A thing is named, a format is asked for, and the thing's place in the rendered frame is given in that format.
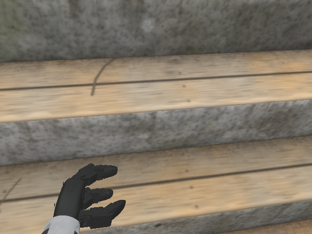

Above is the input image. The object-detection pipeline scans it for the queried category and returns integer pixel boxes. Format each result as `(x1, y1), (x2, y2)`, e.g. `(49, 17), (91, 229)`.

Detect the left robot hand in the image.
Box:
(53, 163), (126, 229)

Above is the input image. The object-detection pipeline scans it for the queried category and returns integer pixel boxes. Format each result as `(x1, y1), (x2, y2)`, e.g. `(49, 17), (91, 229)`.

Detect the robot left forearm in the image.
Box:
(42, 215), (80, 234)

